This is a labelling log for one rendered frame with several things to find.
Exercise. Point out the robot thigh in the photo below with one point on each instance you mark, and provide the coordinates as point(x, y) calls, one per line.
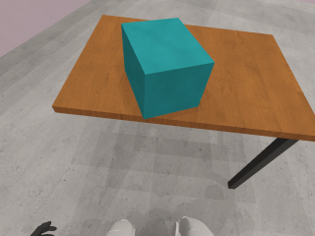
point(121, 228)
point(188, 226)

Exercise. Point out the robot left thigh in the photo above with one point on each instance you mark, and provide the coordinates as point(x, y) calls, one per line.
point(121, 228)

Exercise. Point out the carton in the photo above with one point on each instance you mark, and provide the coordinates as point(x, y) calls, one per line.
point(166, 66)

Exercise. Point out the robot right thigh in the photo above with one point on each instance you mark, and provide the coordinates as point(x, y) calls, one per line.
point(188, 226)

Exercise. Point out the table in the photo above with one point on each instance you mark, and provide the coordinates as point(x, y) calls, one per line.
point(251, 89)

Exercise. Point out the robot left hand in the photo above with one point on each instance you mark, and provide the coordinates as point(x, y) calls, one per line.
point(44, 227)

